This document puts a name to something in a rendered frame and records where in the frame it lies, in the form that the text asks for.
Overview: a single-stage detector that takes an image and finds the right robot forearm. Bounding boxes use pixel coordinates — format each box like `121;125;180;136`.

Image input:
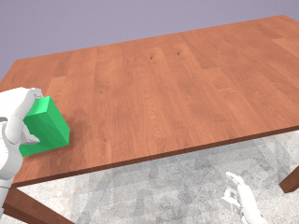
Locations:
240;206;269;224

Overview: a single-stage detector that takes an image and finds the robot right hand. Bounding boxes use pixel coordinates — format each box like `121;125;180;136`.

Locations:
221;172;258;215

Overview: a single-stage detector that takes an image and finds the sponge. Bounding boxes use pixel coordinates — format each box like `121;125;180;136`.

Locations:
19;96;70;157

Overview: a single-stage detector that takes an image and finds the left robot forearm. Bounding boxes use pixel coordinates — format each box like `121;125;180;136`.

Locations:
0;113;23;220

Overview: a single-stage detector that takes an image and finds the table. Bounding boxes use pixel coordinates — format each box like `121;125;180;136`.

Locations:
0;14;299;224

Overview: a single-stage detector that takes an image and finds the robot left hand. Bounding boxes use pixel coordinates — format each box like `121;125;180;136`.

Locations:
0;87;44;145

